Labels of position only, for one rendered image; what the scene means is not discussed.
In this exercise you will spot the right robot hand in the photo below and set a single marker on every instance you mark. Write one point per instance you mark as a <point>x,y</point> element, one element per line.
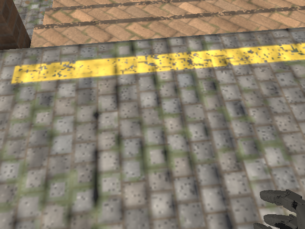
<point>289,200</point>

